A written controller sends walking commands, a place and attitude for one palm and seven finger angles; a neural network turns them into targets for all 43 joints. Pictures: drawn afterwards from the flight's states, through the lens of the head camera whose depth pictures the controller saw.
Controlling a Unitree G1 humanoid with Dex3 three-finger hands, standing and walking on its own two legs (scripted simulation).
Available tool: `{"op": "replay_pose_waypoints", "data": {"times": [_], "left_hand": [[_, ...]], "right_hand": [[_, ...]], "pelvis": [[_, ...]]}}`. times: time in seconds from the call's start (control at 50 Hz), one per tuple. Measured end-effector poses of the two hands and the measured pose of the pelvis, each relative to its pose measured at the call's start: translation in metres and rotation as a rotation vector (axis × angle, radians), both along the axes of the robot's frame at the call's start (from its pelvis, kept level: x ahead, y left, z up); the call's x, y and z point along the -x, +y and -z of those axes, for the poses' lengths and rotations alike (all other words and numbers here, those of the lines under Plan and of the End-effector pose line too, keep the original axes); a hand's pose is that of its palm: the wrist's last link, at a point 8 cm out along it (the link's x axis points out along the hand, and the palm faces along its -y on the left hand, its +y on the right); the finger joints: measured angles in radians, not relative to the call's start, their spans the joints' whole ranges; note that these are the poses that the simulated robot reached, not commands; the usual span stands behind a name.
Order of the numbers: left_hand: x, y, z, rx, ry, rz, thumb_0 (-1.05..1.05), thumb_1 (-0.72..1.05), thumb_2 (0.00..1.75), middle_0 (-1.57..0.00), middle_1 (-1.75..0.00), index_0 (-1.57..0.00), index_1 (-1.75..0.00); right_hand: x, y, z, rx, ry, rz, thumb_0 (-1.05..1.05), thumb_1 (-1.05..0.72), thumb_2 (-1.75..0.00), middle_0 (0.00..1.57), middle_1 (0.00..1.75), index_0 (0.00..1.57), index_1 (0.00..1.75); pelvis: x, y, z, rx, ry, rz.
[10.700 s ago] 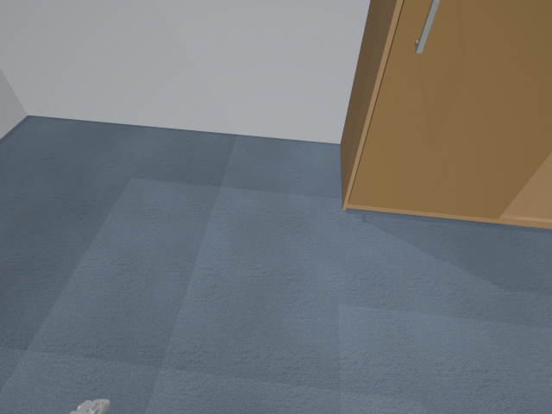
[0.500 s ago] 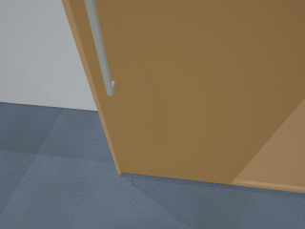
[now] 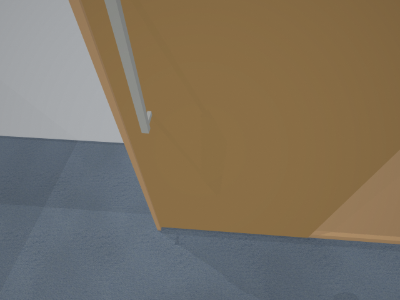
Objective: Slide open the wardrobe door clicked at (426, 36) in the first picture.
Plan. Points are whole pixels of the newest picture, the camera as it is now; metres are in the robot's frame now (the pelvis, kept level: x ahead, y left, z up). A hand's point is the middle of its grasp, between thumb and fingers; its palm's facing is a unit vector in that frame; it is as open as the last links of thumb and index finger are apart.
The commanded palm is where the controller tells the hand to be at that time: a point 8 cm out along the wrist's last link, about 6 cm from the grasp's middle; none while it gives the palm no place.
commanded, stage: come to a stop and stand still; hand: left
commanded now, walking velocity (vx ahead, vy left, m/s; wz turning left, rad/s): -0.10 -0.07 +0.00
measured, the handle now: (134, 68) +0.48 +0.16 +0.20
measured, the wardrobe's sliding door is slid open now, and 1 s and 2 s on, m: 0.00 0.00 0.00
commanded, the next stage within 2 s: look again from close up in 1.42 s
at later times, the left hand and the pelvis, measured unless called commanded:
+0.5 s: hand out of the picture -0.01 +0.18 -0.16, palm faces +0.02 -0.98 -0.22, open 7.3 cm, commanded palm none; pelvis -0.05 +0.00 +0.00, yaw +0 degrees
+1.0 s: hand out of the picture -0.06 +0.16 -0.17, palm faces +0.03 -0.98 -0.18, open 7.4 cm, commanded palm none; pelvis -0.05 -0.01 +0.00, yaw +0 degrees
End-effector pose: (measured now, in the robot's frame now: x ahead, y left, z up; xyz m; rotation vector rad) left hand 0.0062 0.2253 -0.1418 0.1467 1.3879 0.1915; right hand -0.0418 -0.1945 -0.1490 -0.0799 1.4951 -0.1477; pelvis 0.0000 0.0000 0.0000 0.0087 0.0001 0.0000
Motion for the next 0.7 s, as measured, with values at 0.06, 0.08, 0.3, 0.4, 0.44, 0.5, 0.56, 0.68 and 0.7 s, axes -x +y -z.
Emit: {"op": "replay_pose_waypoints", "data": {"times": [0.06,0.08,0.3,0.4,0.44,0.5,0.56,0.68,0.7], "left_hand": [[-0.012,0.001,-0.001,-0.011,-0.023,0.007,0.01,0.93,0.90,-0.20,-0.29,-0.20,-0.30],[-0.015,0.001,-0.001,-0.012,-0.033,0.008,0.01,0.93,0.90,-0.20,-0.29,-0.20,-0.30],[-0.012,-0.004,0.000,-0.018,-0.132,0.053,0.00,0.93,0.90,-0.20,-0.29,-0.20,-0.30],[0.003,0.000,-0.005,-0.012,-0.153,0.053,0.00,0.93,0.90,-0.20,-0.29,-0.20,-0.30],[0.012,0.001,-0.007,-0.011,-0.152,0.056,0.01,0.93,0.90,-0.20,-0.29,-0.20,-0.30],[0.027,0.001,-0.009,-0.009,-0.134,0.056,0.01,0.92,0.90,-0.20,-0.29,-0.20,-0.30],[0.045,0.001,-0.010,-0.008,-0.098,0.050,0.01,0.92,0.90,-0.20,-0.29,-0.20,-0.30],[0.077,-0.001,-0.008,-0.003,-0.021,0.025,0.01,0.91,0.90,-0.20,-0.29,-0.20,-0.30],[0.081,-0.001,-0.008,-0.002,-0.010,0.021,0.01,0.91,0.90,-0.20,-0.29,-0.20,-0.30]], "right_hand": [[-0.012,0.002,0.000,-0.003,-0.030,0.001,0.01,-0.91,-0.90,0.20,0.30,0.20,0.30],[-0.013,0.000,0.001,0.004,-0.029,-0.007,0.01,-0.91,-0.90,0.20,0.30,0.20,0.30],[-0.032,-0.043,-0.003,0.078,-0.186,0.000,0.02,-0.92,-0.90,0.20,0.30,0.20,0.30],[-0.037,-0.042,-0.008,0.080,-0.269,-0.038,0.01,-0.92,-0.90,0.20,0.30,0.20,0.30],[-0.035,-0.039,-0.009,0.067,-0.282,-0.049,0.01,-0.91,-0.90,0.20,0.30,0.20,0.30],[-0.028,-0.036,-0.010,0.057,-0.279,-0.059,0.01,-0.92,-0.90,0.20,0.30,0.20,0.30],[-0.014,-0.036,-0.009,0.047,-0.250,-0.066,0.01,-0.93,-0.90,0.20,0.30,0.20,0.30],[0.022,-0.034,-0.005,0.030,-0.145,-0.065,0.01,-0.92,-0.90,0.20,0.30,0.20,0.30],[0.027,-0.033,-0.005,0.027,-0.127,-0.063,0.01,-0.92,-0.90,0.20,0.30,0.20,0.30]], "pelvis": [[0.002,-0.002,-0.001,-0.001,0.001,0.000],[0.003,-0.003,-0.001,-0.002,0.000,-0.002],[0.027,-0.006,0.004,0.014,-0.020,-0.004],[0.039,-0.002,0.002,0.011,-0.046,0.002],[0.045,-0.002,0.000,0.009,-0.049,0.004],[0.052,-0.002,-0.002,0.003,-0.044,0.005],[0.058,-0.002,-0.003,0.000,-0.037,0.003],[0.062,-0.004,-0.004,-0.003,-0.025,-0.003],[0.062,-0.004,-0.004,-0.003,-0.024,-0.004]]}}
